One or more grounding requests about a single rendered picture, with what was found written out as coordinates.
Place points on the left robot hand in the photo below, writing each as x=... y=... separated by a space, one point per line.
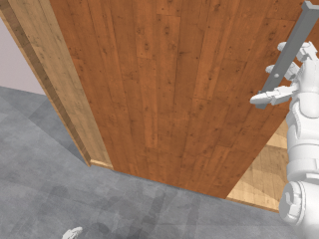
x=73 y=234

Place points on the robot right forearm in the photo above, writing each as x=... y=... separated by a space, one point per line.
x=303 y=139

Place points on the wardrobe door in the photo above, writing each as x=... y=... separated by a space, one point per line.
x=169 y=82
x=41 y=27

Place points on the right robot hand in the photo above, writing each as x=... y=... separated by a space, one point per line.
x=306 y=78

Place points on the robot right upper arm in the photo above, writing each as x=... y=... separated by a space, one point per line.
x=299 y=206

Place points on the handle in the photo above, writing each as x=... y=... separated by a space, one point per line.
x=300 y=32

